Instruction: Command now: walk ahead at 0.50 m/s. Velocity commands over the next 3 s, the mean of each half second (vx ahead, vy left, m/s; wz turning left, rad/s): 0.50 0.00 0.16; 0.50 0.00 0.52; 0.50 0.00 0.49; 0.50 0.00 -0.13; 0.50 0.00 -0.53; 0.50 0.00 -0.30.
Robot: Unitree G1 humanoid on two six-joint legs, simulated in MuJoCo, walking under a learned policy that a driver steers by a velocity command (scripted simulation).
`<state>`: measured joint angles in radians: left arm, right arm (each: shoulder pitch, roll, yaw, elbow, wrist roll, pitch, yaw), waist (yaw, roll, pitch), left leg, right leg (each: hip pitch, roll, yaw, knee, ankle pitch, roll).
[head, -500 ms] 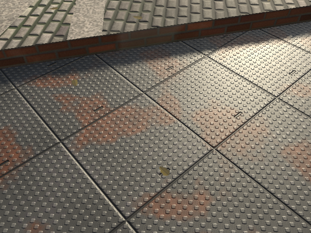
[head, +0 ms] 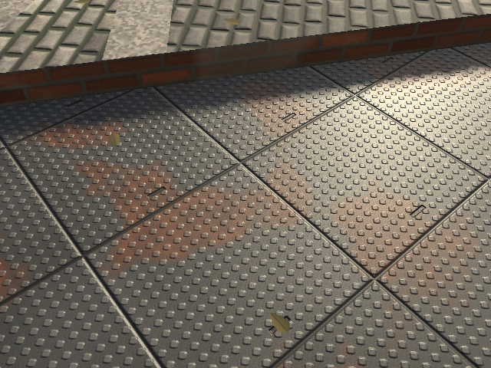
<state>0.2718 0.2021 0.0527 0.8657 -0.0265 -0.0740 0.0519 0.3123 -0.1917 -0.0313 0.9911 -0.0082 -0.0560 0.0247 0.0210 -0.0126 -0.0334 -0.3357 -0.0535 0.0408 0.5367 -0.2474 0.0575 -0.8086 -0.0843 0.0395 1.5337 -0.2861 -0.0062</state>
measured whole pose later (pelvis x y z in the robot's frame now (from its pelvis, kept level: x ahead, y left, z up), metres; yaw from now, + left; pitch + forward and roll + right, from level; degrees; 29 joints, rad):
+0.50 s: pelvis +0.25 -0.08 +0.01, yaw +6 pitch +3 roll -1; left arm 0.28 0.20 0.07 0.89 0.01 -0.10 0.00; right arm 0.22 -0.28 -0.09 0.91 0.03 -0.04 -0.01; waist 0.01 0.05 -0.02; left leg -0.68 0.07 -0.09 1.10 -0.18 0.04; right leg -0.19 0.03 -0.13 0.33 -0.19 -0.06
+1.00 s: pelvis +0.51 +0.02 +0.01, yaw +23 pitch +2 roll +1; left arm 0.15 0.26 0.07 0.83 -0.01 -0.13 0.01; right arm 0.23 -0.25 -0.09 0.80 0.02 -0.05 0.02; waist -0.02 -0.01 0.05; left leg -0.29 -0.12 -0.01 0.41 -0.16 0.10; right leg -0.51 -0.08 0.05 1.17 -0.35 0.01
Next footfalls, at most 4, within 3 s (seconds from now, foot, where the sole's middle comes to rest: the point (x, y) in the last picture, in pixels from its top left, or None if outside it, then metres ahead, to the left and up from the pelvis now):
0.26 right None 0.29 -0.16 -0.77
0.84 left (223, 354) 0.55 0.10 -0.77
1.30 right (247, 250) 0.89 0.04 -0.77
1.78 left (138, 241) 0.91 0.40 -0.77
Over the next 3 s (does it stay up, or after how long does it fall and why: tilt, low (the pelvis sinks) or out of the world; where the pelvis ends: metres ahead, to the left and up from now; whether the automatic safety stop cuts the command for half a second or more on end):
stays up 1.44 0.45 0.02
